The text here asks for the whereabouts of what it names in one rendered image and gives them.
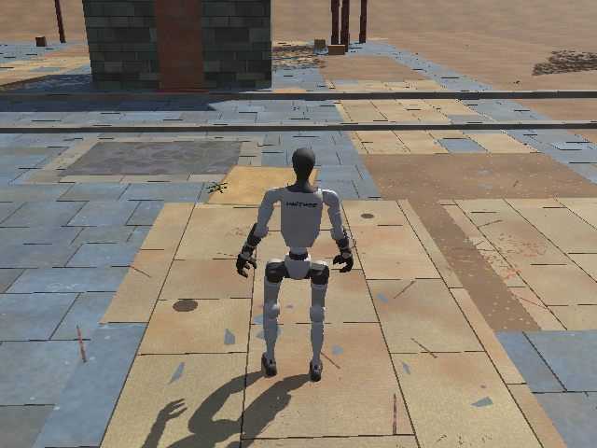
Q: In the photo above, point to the right robot hand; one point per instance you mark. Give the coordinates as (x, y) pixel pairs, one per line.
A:
(340, 259)

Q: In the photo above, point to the robot left thigh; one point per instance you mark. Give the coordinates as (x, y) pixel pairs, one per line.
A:
(274, 273)

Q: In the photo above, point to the robot thigh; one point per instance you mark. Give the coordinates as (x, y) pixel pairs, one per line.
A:
(319, 280)
(274, 273)

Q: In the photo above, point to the robot left forearm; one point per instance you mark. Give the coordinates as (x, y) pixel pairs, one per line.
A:
(250, 244)

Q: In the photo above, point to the robot right upper arm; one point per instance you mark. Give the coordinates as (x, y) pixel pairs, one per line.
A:
(330, 198)

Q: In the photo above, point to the robot right forearm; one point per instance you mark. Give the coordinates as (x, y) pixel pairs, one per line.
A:
(343, 245)

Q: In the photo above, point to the robot left upper arm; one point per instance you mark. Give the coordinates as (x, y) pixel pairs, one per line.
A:
(264, 215)

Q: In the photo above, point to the robot right thigh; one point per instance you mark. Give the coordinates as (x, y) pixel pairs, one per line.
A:
(319, 280)

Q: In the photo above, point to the left robot hand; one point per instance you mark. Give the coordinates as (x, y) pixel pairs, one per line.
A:
(243, 263)

